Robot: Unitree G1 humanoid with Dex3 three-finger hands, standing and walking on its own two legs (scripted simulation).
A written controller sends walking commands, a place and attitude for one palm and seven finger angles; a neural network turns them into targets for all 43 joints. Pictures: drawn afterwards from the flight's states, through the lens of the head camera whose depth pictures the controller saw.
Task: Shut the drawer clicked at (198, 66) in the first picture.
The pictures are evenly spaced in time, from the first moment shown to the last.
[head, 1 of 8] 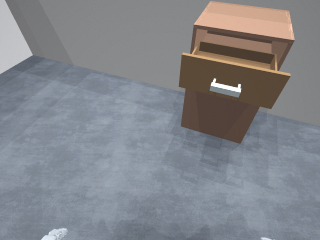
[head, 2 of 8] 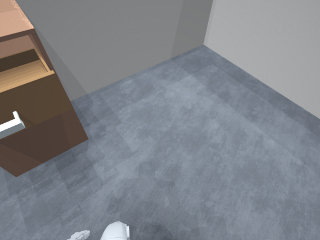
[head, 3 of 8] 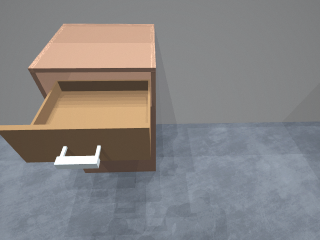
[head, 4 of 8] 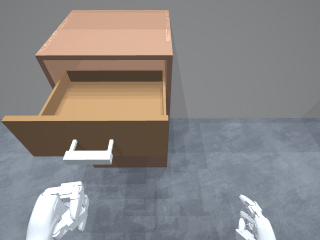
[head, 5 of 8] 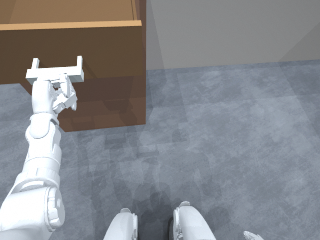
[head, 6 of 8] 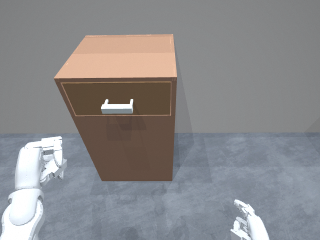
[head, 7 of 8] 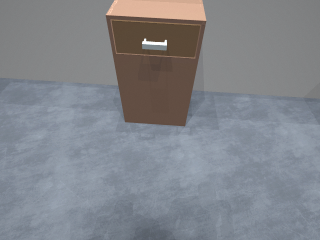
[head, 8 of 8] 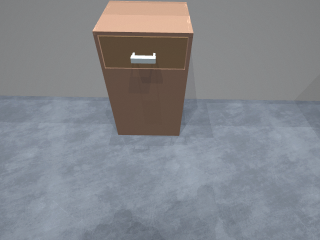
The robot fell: no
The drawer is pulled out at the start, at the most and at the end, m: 0.29 0.29 0.00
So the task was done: yes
